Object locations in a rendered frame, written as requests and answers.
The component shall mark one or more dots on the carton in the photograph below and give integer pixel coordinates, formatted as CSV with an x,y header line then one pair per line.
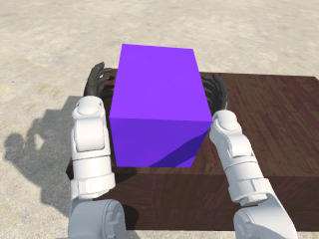
x,y
159,114

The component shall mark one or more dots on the right robot forearm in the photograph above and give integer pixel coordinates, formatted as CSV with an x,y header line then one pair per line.
x,y
247,185

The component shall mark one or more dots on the robot right hand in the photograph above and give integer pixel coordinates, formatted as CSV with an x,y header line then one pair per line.
x,y
219,100

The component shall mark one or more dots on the robot right upper arm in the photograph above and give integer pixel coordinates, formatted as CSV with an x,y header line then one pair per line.
x,y
263,222

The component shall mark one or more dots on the left robot forearm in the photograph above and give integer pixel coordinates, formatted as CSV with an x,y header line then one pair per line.
x,y
90,147

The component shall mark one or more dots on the robot left hand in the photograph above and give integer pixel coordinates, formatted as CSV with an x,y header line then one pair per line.
x,y
93,88

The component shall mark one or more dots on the pedestal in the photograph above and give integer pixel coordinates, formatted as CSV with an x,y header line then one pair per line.
x,y
279,114

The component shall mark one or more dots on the robot left upper arm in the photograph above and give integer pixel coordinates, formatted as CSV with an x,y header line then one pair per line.
x,y
99,219

